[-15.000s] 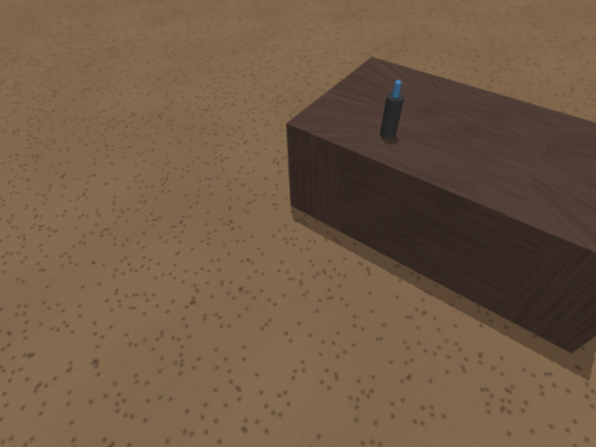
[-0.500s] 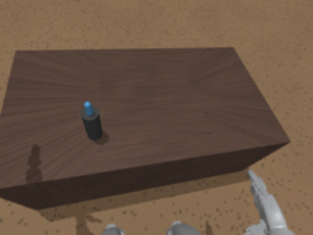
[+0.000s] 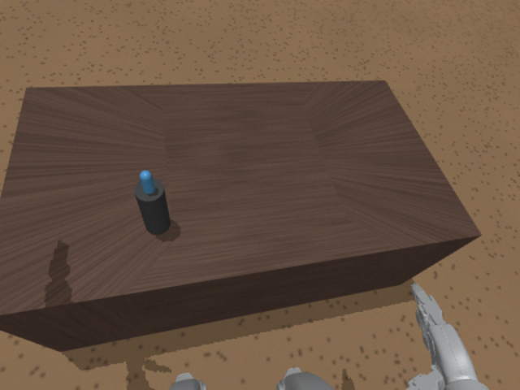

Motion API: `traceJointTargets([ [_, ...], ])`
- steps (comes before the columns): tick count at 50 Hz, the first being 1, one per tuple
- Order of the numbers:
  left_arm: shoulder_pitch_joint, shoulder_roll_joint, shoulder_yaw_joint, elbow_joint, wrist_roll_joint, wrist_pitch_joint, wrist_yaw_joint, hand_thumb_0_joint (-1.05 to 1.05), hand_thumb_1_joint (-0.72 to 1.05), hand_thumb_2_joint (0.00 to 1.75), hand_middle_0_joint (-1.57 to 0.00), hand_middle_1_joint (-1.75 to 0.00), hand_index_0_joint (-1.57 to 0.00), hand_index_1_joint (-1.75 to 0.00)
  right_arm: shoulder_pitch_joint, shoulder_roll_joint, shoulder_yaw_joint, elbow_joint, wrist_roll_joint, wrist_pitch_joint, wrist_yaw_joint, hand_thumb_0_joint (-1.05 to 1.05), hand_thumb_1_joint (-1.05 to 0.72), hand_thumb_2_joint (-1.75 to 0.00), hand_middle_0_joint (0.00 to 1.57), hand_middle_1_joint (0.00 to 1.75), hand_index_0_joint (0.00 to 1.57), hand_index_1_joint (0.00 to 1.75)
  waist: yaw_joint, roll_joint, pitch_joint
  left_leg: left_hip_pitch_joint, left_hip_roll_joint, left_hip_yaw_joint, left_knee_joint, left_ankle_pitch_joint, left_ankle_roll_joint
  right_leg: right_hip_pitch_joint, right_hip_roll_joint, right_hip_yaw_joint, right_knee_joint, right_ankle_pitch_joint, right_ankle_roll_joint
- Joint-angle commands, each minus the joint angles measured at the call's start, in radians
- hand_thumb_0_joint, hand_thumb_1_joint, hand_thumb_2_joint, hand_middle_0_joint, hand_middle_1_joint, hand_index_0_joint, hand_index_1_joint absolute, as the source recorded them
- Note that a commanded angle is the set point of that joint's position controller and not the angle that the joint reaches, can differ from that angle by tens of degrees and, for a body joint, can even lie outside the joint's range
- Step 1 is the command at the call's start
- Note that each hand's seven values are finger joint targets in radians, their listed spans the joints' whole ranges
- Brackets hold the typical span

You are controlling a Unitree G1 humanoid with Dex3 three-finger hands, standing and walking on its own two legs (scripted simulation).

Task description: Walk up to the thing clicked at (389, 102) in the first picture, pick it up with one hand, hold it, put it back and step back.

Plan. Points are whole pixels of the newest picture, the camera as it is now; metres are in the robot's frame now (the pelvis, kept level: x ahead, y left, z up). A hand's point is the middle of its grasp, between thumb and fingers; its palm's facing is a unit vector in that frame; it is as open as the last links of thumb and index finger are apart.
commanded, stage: go down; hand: left
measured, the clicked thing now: (152, 201) +0.52 +0.16 -0.16
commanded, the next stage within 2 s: approach in 0.48 s
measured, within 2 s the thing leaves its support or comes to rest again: neither
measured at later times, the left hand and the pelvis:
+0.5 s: hand out of the picture +0.43 +0.35 +0.10, palm faces +0.17 -0.99 -0.02, open 17.5 cm; pelvis +0.00 +0.00 +0.00, yaw +0 degrees
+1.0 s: hand (45, 211) +0.43 +0.31 -0.03, palm faces +0.13 -0.99 +0.08, open 17.1 cm; pelvis -0.02 +0.00 -0.03, yaw +0 degrees
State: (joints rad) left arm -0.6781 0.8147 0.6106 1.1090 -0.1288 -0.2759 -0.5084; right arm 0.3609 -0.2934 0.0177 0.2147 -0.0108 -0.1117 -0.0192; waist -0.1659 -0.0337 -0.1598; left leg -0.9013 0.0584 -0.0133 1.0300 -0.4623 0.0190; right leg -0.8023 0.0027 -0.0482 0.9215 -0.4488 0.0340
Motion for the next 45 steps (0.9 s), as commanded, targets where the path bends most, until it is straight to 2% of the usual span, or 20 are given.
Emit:
traceJointTargets([
  [1, -0.332, 0.378, 0.036, -0.177, -0.024, -0.054, 0.015, 0.0, -0.56, 0.08, -0.05, -0.11, -0.06, -0.1, -0.006, -0.141, -0.078, -0.125, 0.013, -0.044, -0.013, 0.0, 0.53, -0.05, 0.05, 0.05, 0.05, 0.05, 0.047, 0.305, -0.303, 0.435, -0.015, -0.046, -0.147, 0.412, -0.03, 0.007, 0.032, -0.005, -0.093, 0.219, -0.067],
  [2, -0.345, 0.402, 0.045, -0.19, -0.029, -0.052, 0.014, 0.0, -0.59, 0.07, -0.05, -0.11, -0.07, -0.1, -0.003, -0.139, -0.074, -0.111, 0.015, -0.046, -0.014, 0.0, 0.52, -0.05, 0.05, 0.05, 0.05, 0.05, 0.048, 0.302, -0.296, 0.415, -0.015, -0.04, -0.144, 0.397, -0.023, 0.016, 0.032, -0.003, -0.095, 0.217, -0.066],
  [3, -0.297, 0.35, 0.025, -0.096, -0.035, -0.041, 0.003, 0.0, -0.59, 0.06, -0.05, -0.11, -0.07, -0.09, -0.026, -0.132, -0.064, -0.125, 0.019, -0.048, -0.013, 0.0, 0.52, -0.05, 0.05, 0.05, 0.05, 0.05, 0.034, 0.253, -0.263, 0.385, -0.011, -0.048, -0.147, 0.378, -0.02, 0.002, 0.036, -0.008, -0.094, 0.207, -0.065],
  [5, -0.297, 0.332, 0.009, -0.042, -0.047, -0.039, -0.014, 0.0, -0.61, 0.06, -0.05, -0.11, -0.07, -0.09, -0.065, -0.151, -0.07, -0.175, 0.021, -0.056, -0.015, 0.0, 0.53, -0.05, 0.05, 0.05, 0.05, 0.05, 0.023, 0.2, -0.256, 0.341, -0.01, -0.048, -0.145, 0.339, -0.014, 0.01, 0.038, -0.008, -0.093, 0.2, -0.062],
  [7, -0.333, 0.382, 0.034, -0.073, -0.055, -0.046, -0.026, 0.0, -0.61, 0.06, -0.05, -0.11, -0.07, -0.1, -0.031, -0.155, -0.069, -0.157, 0.02, -0.058, -0.016, 0.0, 0.53, -0.05, 0.05, 0.05, 0.05, 0.05, 0.024, 0.197, -0.271, 0.327, -0.015, -0.041, -0.133, 0.331, -0.007, 0.019, 0.037, -0.004, -0.088, 0.211, -0.059],
  [10, -0.351, 0.419, 0.062, -0.099, -0.058, -0.065, -0.039, 0.0, -0.61, 0.06, -0.04, -0.11, -0.06, -0.1, -0.001, -0.188, -0.102, -0.202, 0.015, -0.071, -0.021, 0.0, 0.54, -0.05, 0.05, 0.05, 0.05, 0.05, 0.008, 0.208, -0.378, 0.398, -0.015, -0.041, -0.115, 0.369, -0.01, 0.022, 0.036, -0.002, -0.078, 0.24, -0.056],
  [12, -0.365, 0.393, 0.045, -0.11, -0.061, -0.075, -0.045, 0.0, -0.61, 0.08, -0.04, -0.12, -0.06, -0.1, 0.018, -0.198, -0.108, -0.228, 0.012, -0.075, -0.026, 0.0, 0.54, -0.05, 0.05, 0.05, 0.05, 0.05, -0.004, 0.196, -0.41, 0.417, -0.02, -0.037, -0.11, 0.362, -0.01, 0.024, 0.037, -0.001, -0.075, 0.251, -0.054],
  [16, -0.431, 0.447, 0.071, -0.225, -0.064, -0.086, -0.032, 0.0, -0.6, 0.08, -0.04, -0.11, -0.06, -0.1, 0.036, -0.191, -0.096, -0.208, 0.011, -0.071, -0.027, 0.0, 0.54, -0.05, 0.05, 0.05, 0.05, 0.05, 0.018, 0.3, -0.532, 0.53, -0.02, -0.044, -0.089, 0.502, -0.023, 0.032, 0.028, 0.002, -0.065, 0.308, -0.056],
  [21, -0.412, 0.446, 0.048, -0.205, -0.022, -0.071, 0.005, 0.0, -0.58, 0.1, -0.04, -0.11, -0.05, -0.11, 0.05, -0.165, -0.082, -0.136, 0.004, -0.051, -0.027, 0.0, 0.53, -0.05, 0.05, 0.05, 0.05, 0.05, 0.038, 0.356, -0.423, 0.512, -0.021, -0.042, -0.11, 0.505, -0.034, 0.001, 0.025, 0.004, -0.081, 0.286, -0.063],
  [22, -0.457, 0.509, 0.086, -0.297, -0.018, -0.078, 0.014, 0.0, -0.56, 0.1, -0.04, -0.11, -0.06, -0.1, 0.036, -0.168, -0.093, -0.127, 0.006, -0.049, -0.028, 0.0, 0.53, -0.05, 0.05, 0.05, 0.05, 0.05, 0.049, 0.386, -0.438, 0.522, -0.023, -0.038, -0.114, 0.493, -0.034, 0.008, 0.024, 0.006, -0.081, 0.276, -0.063],
  [25, -0.402, 0.428, 0.04, -0.217, -0.015, -0.054, 0.01, 0.0, -0.58, 0.08, -0.05, -0.11, -0.06, -0.1, 0.002, -0.137, -0.072, -0.127, 0.01, -0.052, -0.022, 0.0, 0.52, -0.05, 0.05, 0.05, 0.05, 0.05, 0.043, 0.351, -0.357, 0.476, -0.02, -0.035, -0.129, 0.439, -0.029, 0.011, 0.029, 0.002, -0.093, 0.243, -0.064],
  [26, -0.304, 0.363, 0.016, -0.063, -0.015, -0.035, 0.003, 0.0, -0.59, 0.08, -0.05, -0.11, -0.06, -0.1, -0.023, -0.147, -0.072, -0.148, 0.012, -0.054, -0.022, 0.0, 0.52, -0.05, 0.05, 0.05, 0.05, 0.05, 0.028, 0.273, -0.29, 0.423, -0.015, -0.041, -0.14, 0.402, -0.026, 0.003, 0.034, -0.005, -0.097, 0.227, -0.064],
  [27, -0.313, 0.377, 0.012, -0.095, -0.019, -0.036, 0.0, 0.0, -0.61, 0.08, -0.05, -0.11, -0.06, -0.1, -0.025, -0.138, -0.064, -0.124, 0.016, -0.054, -0.022, 0.0, 0.53, -0.05, 0.05, 0.05, 0.05, 0.05, 0.039, 0.277, -0.257, 0.386, -0.018, -0.037, -0.146, 0.376, -0.022, 0.008, 0.034, -0.003, -0.099, 0.216, -0.065],
  [31, -0.313, 0.404, 0.038, -0.056, -0.046, -0.032, -0.038, 0.0, -0.61, 0.05, -0.09, -0.13, -0.11, -0.11, -0.026, -0.139, -0.046, -0.188, 0.021, -0.062, -0.02, 0.0, 0.56, -0.05, 0.05, 0.05, 0.05, 0.05, 0.027, 0.195, -0.299, 0.338, -0.022, -0.03, -0.13, 0.34, -0.003, 0.05, 0.034, 0.0, -0.1, 0.231, -0.057],
  [33, -0.267, 0.36, 0.031, 0.017, -0.07, -0.039, -0.061, 0.0, -0.61, 0.06, -0.07, -0.13, -0.09, -0.11, -0.016, -0.134, -0.028, -0.187, 0.022, -0.07, -0.019, 0.0, 0.57, -0.04, 0.05, 0.05, 0.05, 0.05, 0.019, 0.144, -0.273, 0.298, -0.023, -0.029, -0.121, 0.329, 0.002, 0.052, 0.037, -0.002, -0.092, 0.237, -0.053],
  [34, -0.294, 0.372, 0.05, -0.011, -0.085, -0.05, -0.068, 0.0, -0.61, 0.06, -0.07, -0.13, -0.09, -0.11, -0.005, -0.14, -0.039, -0.171, 0.023, -0.074, -0.019, 0.0, 0.57, -0.04, 0.05, 0.05, 0.05, 0.05, 0.012, 0.138, -0.292, 0.297, -0.022, -0.034, -0.111, 0.337, 0.003, 0.039, 0.037, -0.001, -0.083, 0.244, -0.053],
  [37, -0.293, 0.308, 0.032, 0.024, -0.111, -0.078, -0.08, 0.0, -0.61, 0.08, -0.07, -0.13, -0.09, -0.12, -0.002, -0.171, -0.06, -0.219, 0.017, -0.093, -0.019, 0.0, 0.58, -0.04, 0.05, 0.05, 0.05, 0.05, -0.018, 0.13, -0.324, 0.305, -0.018, -0.042, -0.08, 0.356, -0.001, -0.01, 0.04, -0.006, -0.049, 0.254, -0.053],
  [39, -0.33, 0.272, 0.009, -0.006, -0.106, -0.1, -0.069, 0.0, -0.61, 0.1, -0.07, -0.15, -0.1, -0.13, 0.027, -0.159, -0.049, -0.213, 0.011, -0.094, -0.013, 0.0, 0.58, -0.04, 0.05, 0.05, 0.05, 0.05, -0.025, 0.178, -0.355, 0.346, -0.016, -0.047, -0.056, 0.399, -0.01, -0.077, 0.038, -0.008, -0.026, 0.259, -0.056],
  [42, -0.361, 0.237, -0.008, -0.047, -0.09, -0.137, -0.036, 0.0, -0.61, 0.15, -0.11, -0.19, -0.13, -0.17, 0.037, -0.192, -0.093, -0.251, -0.001, -0.097, -0.011, 0.0, 0.58, -0.04, 0.05, 0.05, 0.05, 0.05, -0.057, 0.19, -0.399, 0.381, -0.008, -0.06, -0.013, 0.439, -0.02, -0.155, 0.037, -0.014, 0.011, 0.268, -0.058],
  [45, -0.393, 0.22, -0.015, -0.11, -0.072, -0.176, 0.014, 0.0, -0.58, 0.2, -0.16, -0.24, -0.18, -0.23, 0.066, -0.21, -0.121, -0.278, -0.016, -0.093, -0.004, 0.0, 0.58, -0.04, 0.05, 0.05, 0.05, 0.05, -0.062, 0.263, -0.46, 0.411, -0.005, -0.067, 0.035, 0.477, -0.032, -0.209, 0.033, -0.013, 0.051, 0.269, -0.061],
])
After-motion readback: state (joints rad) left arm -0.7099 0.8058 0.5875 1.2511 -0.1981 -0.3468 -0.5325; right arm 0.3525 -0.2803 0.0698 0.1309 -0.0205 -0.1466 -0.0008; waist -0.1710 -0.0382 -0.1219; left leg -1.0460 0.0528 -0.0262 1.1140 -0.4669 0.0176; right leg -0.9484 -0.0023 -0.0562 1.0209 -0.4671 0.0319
